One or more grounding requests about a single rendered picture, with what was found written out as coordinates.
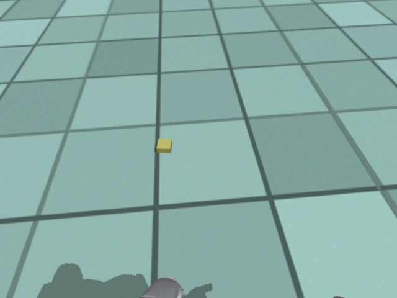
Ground small box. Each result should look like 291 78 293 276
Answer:
156 138 172 153

